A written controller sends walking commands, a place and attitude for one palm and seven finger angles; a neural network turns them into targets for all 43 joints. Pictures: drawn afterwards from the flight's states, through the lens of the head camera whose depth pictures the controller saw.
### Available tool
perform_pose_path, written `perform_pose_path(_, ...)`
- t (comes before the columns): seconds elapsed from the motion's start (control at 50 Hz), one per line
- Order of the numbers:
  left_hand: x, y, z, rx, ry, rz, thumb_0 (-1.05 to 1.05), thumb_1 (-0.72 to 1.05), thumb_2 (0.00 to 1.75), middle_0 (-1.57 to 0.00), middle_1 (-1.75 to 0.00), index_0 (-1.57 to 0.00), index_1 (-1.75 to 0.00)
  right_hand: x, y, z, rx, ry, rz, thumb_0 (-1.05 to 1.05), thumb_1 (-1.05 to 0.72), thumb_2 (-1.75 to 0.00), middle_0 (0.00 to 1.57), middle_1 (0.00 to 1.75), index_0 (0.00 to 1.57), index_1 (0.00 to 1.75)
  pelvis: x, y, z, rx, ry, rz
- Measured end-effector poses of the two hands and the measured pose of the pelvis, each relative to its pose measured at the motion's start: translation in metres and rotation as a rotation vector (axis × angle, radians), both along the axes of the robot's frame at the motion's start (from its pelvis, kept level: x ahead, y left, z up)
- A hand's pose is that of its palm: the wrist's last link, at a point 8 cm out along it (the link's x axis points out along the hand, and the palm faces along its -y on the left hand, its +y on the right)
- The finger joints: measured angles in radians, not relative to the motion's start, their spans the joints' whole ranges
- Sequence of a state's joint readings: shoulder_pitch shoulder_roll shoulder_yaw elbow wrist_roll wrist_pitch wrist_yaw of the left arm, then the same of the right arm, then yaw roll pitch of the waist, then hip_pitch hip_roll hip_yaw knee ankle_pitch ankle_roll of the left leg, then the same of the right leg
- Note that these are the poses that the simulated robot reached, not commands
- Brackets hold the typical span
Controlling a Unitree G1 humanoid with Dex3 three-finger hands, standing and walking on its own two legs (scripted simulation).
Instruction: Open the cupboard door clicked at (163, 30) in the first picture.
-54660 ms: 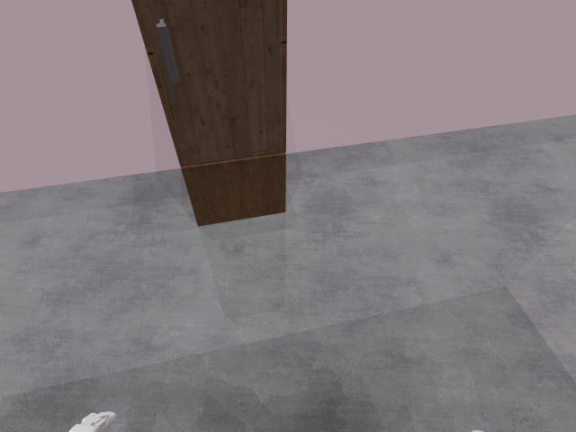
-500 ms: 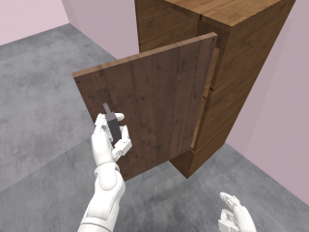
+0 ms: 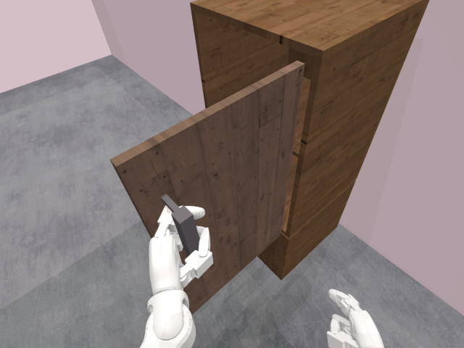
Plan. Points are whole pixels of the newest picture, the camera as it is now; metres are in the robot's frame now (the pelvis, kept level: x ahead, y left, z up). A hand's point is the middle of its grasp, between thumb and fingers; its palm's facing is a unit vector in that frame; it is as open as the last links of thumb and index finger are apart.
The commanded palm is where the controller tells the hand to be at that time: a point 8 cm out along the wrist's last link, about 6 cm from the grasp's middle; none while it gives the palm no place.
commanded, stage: open thumb and fingers to let go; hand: left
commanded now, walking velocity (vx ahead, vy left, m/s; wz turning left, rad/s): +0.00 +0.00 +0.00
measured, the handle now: (183, 232) +0.30 +0.09 +0.07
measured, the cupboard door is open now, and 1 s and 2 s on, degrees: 91 86 90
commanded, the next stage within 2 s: slide the hand sideways off the handle in 0.86 s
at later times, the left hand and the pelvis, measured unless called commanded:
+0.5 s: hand (195, 239) +0.28 +0.07 +0.08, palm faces +0.30 -0.95 -0.03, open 11.5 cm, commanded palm +0.23 +0.10 +0.07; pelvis -0.02 +0.01 +0.00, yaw +1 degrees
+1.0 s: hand (191, 240) +0.28 +0.07 +0.08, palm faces +0.24 -0.97 -0.03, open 14.5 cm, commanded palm +0.23 +0.10 +0.07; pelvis -0.03 +0.04 -0.01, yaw +0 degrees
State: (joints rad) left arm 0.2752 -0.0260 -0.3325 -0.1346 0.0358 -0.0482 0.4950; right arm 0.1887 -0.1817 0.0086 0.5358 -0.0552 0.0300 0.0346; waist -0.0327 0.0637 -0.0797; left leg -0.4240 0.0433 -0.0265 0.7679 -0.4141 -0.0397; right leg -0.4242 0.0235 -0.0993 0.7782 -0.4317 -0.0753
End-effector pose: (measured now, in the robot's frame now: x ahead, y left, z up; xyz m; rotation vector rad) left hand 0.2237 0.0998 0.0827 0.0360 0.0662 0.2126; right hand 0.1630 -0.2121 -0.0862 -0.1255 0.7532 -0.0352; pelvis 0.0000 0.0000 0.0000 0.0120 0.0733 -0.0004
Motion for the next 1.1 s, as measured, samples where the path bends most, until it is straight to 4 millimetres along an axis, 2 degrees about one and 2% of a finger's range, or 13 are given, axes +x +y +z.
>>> perform_pose_path(0.18, 0.011, 0.012, -0.001, 0.001, -0.040, 0.127, 0.03, 0.61, 0.76, -0.37, -1.32, -0.37, -1.34, 0.002, 0.000, -0.006, -0.028, 0.005, 0.037, 0.01, -0.91, -0.90, 0.20, 0.30, 0.20, 0.30, -0.011, -0.002, -0.003, 0.005, 0.014, 0.019)
perform_pose_path(0.26, 0.010, 0.014, 0.001, 0.001, -0.056, 0.129, 0.03, 0.52, 0.73, -0.37, -1.30, -0.37, -1.32, -0.003, 0.003, -0.006, -0.025, 0.009, 0.039, 0.01, -0.91, -0.90, 0.20, 0.30, 0.20, 0.30, -0.014, 0.000, -0.003, 0.005, 0.017, 0.021)
perform_pose_path(0.36, 0.011, 0.014, -0.001, 0.001, -0.061, 0.110, 0.02, 0.30, 0.64, -0.35, -1.28, -0.35, -1.29, -0.011, 0.007, -0.008, -0.030, 0.021, 0.036, 0.01, -0.91, -0.90, 0.20, 0.30, 0.20, 0.30, -0.019, 0.005, -0.003, 0.000, 0.015, 0.021)
perform_pose_path(0.54, 0.020, 0.014, -0.004, 0.001, -0.058, 0.086, 0.01, -0.23, 0.41, -0.32, -1.22, -0.32, -1.22, -0.022, 0.018, -0.010, -0.032, 0.039, 0.017, 0.01, -0.90, -0.90, 0.20, 0.30, 0.20, 0.30, -0.023, 0.017, -0.004, -0.008, 0.016, 0.008)
perform_pose_path(0.64, 0.023, 0.016, -0.004, 0.002, -0.059, 0.078, 0.00, -0.39, 0.34, -0.29, -1.12, -0.29, -1.12, -0.024, 0.026, -0.011, -0.028, 0.045, 0.022, 0.01, -0.90, -0.90, 0.20, 0.30, 0.20, 0.30, -0.025, 0.024, -0.005, -0.012, 0.016, 0.004)
perform_pose_path(0.74, 0.025, 0.017, -0.004, -0.005, -0.059, 0.064, 0.00, -0.46, 0.31, -0.29, -0.94, -0.28, -0.95, -0.023, 0.034, -0.011, -0.022, 0.046, 0.031, 0.01, -0.90, -0.90, 0.20, 0.30, 0.20, 0.30, -0.026, 0.029, -0.006, -0.016, 0.017, 0.002)
perform_pose_path(0.98, 0.022, 0.021, -0.004, -0.004, -0.057, 0.043, -0.01, -0.50, 0.30, -0.44, -0.64, -0.41, -0.70, -0.014, 0.050, -0.010, -0.012, 0.030, 0.065, 0.01, -0.90, -0.90, 0.20, 0.30, 0.20, 0.30, -0.031, 0.036, -0.009, -0.022, 0.018, 0.007)
perform_pose_path(1.02, 0.019, 0.022, -0.005, 0.011, -0.068, -0.017, -0.01, -0.50, 0.30, -0.43, -0.60, -0.38, -0.66, -0.015, 0.050, -0.009, -0.010, 0.029, 0.069, 0.01, -0.90, -0.90, 0.20, 0.30, 0.20, 0.30, -0.033, 0.036, -0.009, -0.019, 0.015, 0.010)
perform_pose_path(1.1, 0.008, 0.024, -0.006, 0.027, -0.098, -0.284, -0.01, -0.50, 0.30, -0.34, -0.49, -0.26, -0.53, -0.023, 0.047, -0.007, -0.022, 0.018, 0.058, 0.01, -0.90, -0.90, 0.20, 0.30, 0.20, 0.30, -0.035, 0.038, -0.009, -0.019, 0.012, 0.015)
